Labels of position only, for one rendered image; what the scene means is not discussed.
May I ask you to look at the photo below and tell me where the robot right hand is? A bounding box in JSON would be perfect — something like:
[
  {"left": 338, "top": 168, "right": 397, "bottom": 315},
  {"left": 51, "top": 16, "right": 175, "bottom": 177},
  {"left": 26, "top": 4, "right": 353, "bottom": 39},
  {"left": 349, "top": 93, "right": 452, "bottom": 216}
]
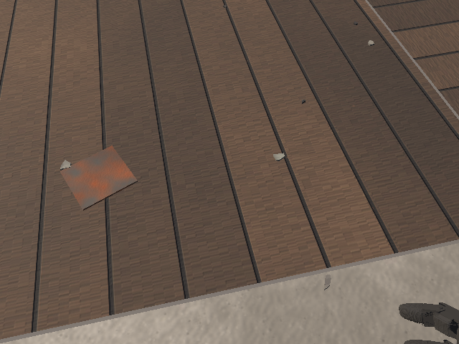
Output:
[{"left": 399, "top": 302, "right": 459, "bottom": 344}]

